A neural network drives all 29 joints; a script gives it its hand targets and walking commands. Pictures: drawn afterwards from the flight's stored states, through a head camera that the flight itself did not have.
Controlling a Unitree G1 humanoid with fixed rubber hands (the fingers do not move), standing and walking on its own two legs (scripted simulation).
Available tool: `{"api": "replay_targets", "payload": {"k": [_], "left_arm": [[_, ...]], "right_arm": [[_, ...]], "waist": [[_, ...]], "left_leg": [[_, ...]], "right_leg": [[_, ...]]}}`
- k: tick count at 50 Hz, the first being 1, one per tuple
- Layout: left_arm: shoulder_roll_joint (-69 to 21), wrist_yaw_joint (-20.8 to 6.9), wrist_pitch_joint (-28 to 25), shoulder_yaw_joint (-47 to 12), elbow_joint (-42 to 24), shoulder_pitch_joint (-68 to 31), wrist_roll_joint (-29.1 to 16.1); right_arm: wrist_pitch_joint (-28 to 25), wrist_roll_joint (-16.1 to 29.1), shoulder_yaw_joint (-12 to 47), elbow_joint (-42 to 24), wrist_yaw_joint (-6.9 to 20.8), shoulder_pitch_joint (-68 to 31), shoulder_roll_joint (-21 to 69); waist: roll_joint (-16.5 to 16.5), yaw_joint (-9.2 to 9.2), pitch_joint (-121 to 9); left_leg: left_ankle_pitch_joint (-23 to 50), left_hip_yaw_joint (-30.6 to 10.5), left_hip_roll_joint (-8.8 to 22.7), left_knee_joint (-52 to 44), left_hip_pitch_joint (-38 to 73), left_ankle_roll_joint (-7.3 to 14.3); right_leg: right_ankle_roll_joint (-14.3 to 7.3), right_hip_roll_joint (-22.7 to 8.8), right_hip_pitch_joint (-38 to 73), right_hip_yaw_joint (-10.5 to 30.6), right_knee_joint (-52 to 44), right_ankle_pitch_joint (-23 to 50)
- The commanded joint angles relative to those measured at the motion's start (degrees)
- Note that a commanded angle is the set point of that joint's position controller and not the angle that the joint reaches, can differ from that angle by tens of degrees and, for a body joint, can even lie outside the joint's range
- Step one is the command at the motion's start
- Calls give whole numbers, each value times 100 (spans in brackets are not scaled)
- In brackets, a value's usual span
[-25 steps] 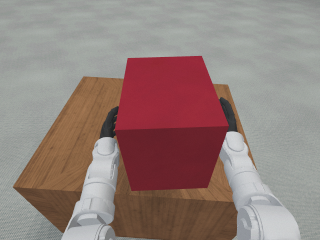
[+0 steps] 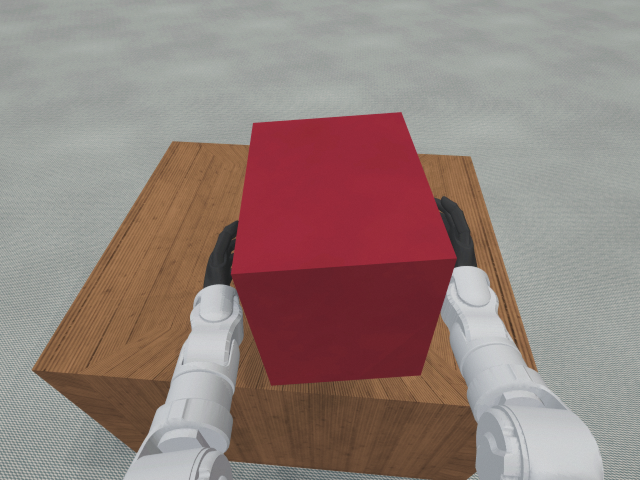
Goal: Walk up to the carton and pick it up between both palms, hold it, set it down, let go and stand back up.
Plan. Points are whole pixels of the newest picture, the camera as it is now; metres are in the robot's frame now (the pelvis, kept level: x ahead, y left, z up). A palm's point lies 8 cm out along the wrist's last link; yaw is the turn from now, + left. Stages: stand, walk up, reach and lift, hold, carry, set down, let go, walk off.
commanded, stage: set down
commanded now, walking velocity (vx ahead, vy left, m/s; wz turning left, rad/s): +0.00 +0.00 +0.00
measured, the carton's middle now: (336, 248) +0.44 +0.00 +0.05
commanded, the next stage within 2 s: none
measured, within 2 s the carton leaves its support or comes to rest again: neither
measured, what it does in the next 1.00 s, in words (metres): stands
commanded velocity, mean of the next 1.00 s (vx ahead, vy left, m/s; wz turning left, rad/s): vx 0.00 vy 0.00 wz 0.00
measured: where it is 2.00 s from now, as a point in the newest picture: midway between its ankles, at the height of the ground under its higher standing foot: outside the picture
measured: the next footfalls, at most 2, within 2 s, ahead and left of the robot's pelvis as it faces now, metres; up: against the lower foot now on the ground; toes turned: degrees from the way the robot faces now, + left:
none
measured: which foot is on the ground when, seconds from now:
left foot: down 0.00-1.00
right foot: down 0.00-1.00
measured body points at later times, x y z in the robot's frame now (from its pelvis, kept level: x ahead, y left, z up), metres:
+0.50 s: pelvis +0.01 -0.01 +0.00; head +0.04 -0.01 +0.45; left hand +0.38 +0.16 +0.03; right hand +0.42 -0.16 +0.06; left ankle -0.01 +0.13 -0.75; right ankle +0.03 -0.11 -0.75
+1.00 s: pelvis +0.02 -0.02 -0.01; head +0.12 -0.03 +0.44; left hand +0.40 +0.15 -0.01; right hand +0.45 -0.16 +0.01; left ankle -0.01 +0.13 -0.75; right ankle +0.03 -0.11 -0.75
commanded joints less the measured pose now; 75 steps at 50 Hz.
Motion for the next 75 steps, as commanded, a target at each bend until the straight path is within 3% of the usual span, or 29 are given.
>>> {"api": "replay_targets", "payload": {"k": [1, 5, 6, 8, 10, 17, 22, 23, 27, 35, 36, 39, 40, 41, 42, 46, 47, 48, 52, 54, 55, 57, 58, 62, 66, 69, 70, 74, 75], "left_arm": [[-3374, -365, -851, -1772, -1062, -4165, -89], [-3461, -317, -984, -1874, -1161, -4307, -144], [-3558, -297, -1052, -1930, -1138, -4203, -130], [-3580, -252, -1120, -1881, -1110, -4383, -150], [-3444, -271, -1158, -1725, -885, -4248, -132], [-3438, -208, -1461, -1703, -807, -4368, -124], [-3316, -249, -1514, -1452, -533, -4273, -20], [-3316, -247, -1556, -1375, -504, -4301, 5], [-3389, -148, -1754, -1566, -624, -4326, -48], [-3328, -111, -2029, -1441, -353, -4200, -53], [-3341, -121, -2080, -1430, -313, -4305, -49], [-3262, -132, -2143, -1321, -114, -4167, 8], [-3326, -135, -2219, -1395, -145, -4176, 2], [-3307, -132, -2244, -1306, -94, -4129, -20], [-3338, -114, -2295, -1362, -66, -4157, -23], [-3354, -94, -2539, -1390, 4, -4032, -19], [-3377, -94, -2567, -1403, 6, -4054, -59], [-3265, -116, -2602, -1343, 109, -3971, -42], [-3297, -129, -2756, -1412, 190, -3955, -18], [-3243, -139, -2830, -1333, 332, -3866, -47], [-3285, -139, -2891, -1329, 357, -3929, -57], [-3348, -133, -3033, -1567, 310, -3849, -172], [-3243, -111, -3081, -1428, 416, -3858, -133], [-3249, -111, -3239, -1392, 639, -3533, -34], [-3129, -124, -3307, -1327, 974, -3265, -34], [-3119, -167, -3363, -1286, 1118, -3208, -14], [-3005, -187, -3401, -1169, 1261, -3232, -13], [-2857, -247, -3425, -1004, 1484, -3226, 6], [-2877, -234, -3444, -933, 1549, -3179, 112]], "right_arm": [[-383, -675, 1305, -394, 1100, -3374, 2460], [-457, -748, 1178, -222, 1118, -3261, 2403], [-520, -732, 1274, -280, 1105, -3338, 2467], [-559, -739, 1124, -215, 1119, -3443, 2442], [-589, -766, 1187, -289, 1119, -3527, 2458], [-715, -874, 1113, 20, 1124, -3483, 2520], [-725, -1037, 853, 286, 1114, -3360, 2413], [-747, -1056, 769, 401, 1123, -3357, 2463], [-935, -1092, 807, 439, 1144, -3392, 2431], [-1176, -1316, 649, 719, 1114, -3544, 2417], [-1207, -1321, 629, 748, 1111, -3516, 2419], [-1277, -1414, 538, 967, 1113, -3499, 2419], [-1324, -1404, 604, 1010, 1085, -3392, 2417], [-1346, -1426, 510, 1029, 1118, -3523, 2381], [-1382, -1476, 497, 1038, 1108, -3538, 2388], [-1573, -1521, 706, 1077, 1103, -3493, 2435], [-1607, -1548, 644, 1070, 1085, -3530, 2429], [-1611, -1551, 627, 1223, 1074, -3546, 2464], [-1731, -1683, 552, 1423, 1054, -3454, 2478], [-1776, -1688, 587, 1559, 1054, -3526, 2404], [-1819, -1738, 554, 1613, 1061, -3557, 2408], [-1970, -1737, 655, 1590, 1040, -3485, 2475], [-1986, -1756, 668, 1712, 1041, -3536, 2445], [-2097, -1818, 635, 1968, 1031, -3390, 2373], [-2208, -1872, 591, 2220, 1091, -3397, 2137], [-2269, -1930, 449, 2543, 1052, -3430, 2097], [-2283, -1996, 513, 2554, 1057, -3422, 2087], [-2275, -2008, 384, 2712, 1059, -3607, 1996], [-2307, -2020, 373, 2757, 1089, -3557, 1969]], "waist": [[27, 92, -3353], [141, -22, -3480], [179, 93, -3697], [212, 40, -3770], [-33, 135, -3633], [109, 177, -3985], [-81, 127, -3581], [27, 156, -3626], [159, 173, -4129], [82, 238, -4443], [10, 170, -4452], [38, 261, -4378], [-16, 160, -4479], [-34, 237, -4569], [21, 165, -4666], [30, 281, -4950], [24, 201, -5009], [-48, 252, -5006], [-27, 119, -5152], [-36, 192, -5269], [-94, 112, -5339], [-33, 116, -5631], [-21, 193, -5690], [-119, 157, -5634], [-129, 223, -5564], [-296, 92, -5305], [-398, 182, -5300], [-595, 163, -4971], [-479, 157, -4977]], "left_leg": [[2396, 433, 40, -420, 732, -342], [2852, 389, 86, -287, 966, -446], [3151, 376, 86, -210, 1030, -457], [3020, 391, 95, -200, 974, -458], [2724, 442, 44, -280, 709, -352], [3028, 465, 67, -163, 725, -417], [2761, 519, 41, -273, 409, -366], [2674, 523, 32, -294, 340, -360], [3327, 500, 118, -62, 631, -447], [3512, 572, 120, 61, 267, -430], [3481, 556, 132, 47, 293, -431], [3532, 606, 133, 46, 97, -397], [3607, 568, 116, 97, 111, -399], [3611, 588, 132, 109, 47, -388], [3683, 550, 110, 116, 57, -374], [4193, 585, 162, 278, -133, -421], [4100, 586, 148, 281, -203, -421], [3953, 604, 136, 277, -395, -386], [4106, 596, 160, 303, -581, -416], [4022, 633, 123, 355, -832, -388], [4057, 594, 140, 366, -865, -391], [4545, 546, 190, 554, -821, -445], [4364, 614, 150, 548, -952, -425], [4228, 612, 139, 519, -1365, -395], [4121, 630, 160, 522, -1439, -372], [4124, 571, 173, 550, -1566, -360], [3843, 672, 130, 471, -1800, -316], [3107, 700, 76, 271, -2256, -194], [3073, 698, 94, 267, -2359, -203]], "right_leg": [[-199, 250, 478, -418, -8, 658], [-252, 296, 166, -459, 40, 798], [-245, 329, 79, -453, 53, 868], [-287, 344, -48, -442, 45, 697], [-239, 283, 123, -397, 56, 786], [-267, 270, -18, -368, 121, 983], [-229, 248, 71, -357, 62, 980], [-270, 247, 62, -360, 90, 981], [-298, 281, -363, -356, 175, 1101], [-300, 246, -434, -329, 221, 1322], [-309, 272, -467, -344, 221, 1339], [-286, 223, -479, -306, 228, 1463], [-274, 246, -477, -330, 321, 1603], [-279, 241, -527, -326, 272, 1512], [-273, 240, -603, -328, 311, 1582], [-246, 231, -527, -276, 421, 2143], [-266, 236, -540, -303, 405, 2074], [-240, 179, -435, -252, 431, 2144], [-222, 203, -341, -277, 555, 2523], [-206, 147, -311, -211, 596, 2668], [-195, 182, -370, -254, 657, 2711], [-184, 180, -443, -250, 727, 3002], [-177, 153, -459, -220, 728, 2971], [-135, 152, -270, -199, 841, 3335], [-131, 151, -550, -216, 834, 3154], [-127, 153, -518, -233, 928, 3344], [-92, 106, -403, -199, 886, 3310], [-38, 53, -121, -155, 921, 3100], [-25, 22, -163, -131, 1006, 3170]]}}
